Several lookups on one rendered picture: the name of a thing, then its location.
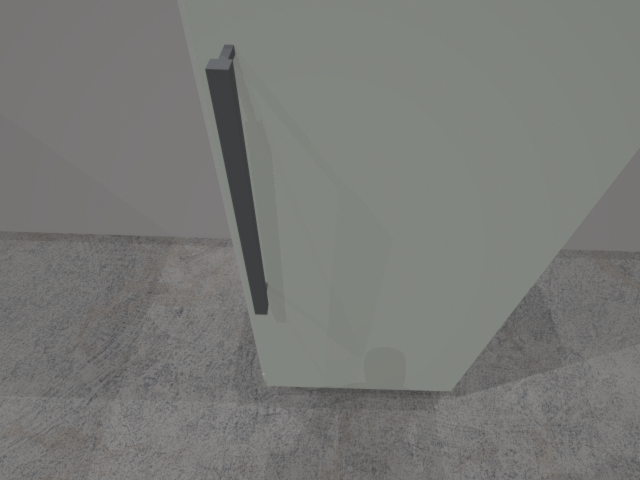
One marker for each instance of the fridge door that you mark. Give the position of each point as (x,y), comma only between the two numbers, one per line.
(415,167)

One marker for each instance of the handle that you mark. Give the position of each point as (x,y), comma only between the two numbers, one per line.
(223,90)

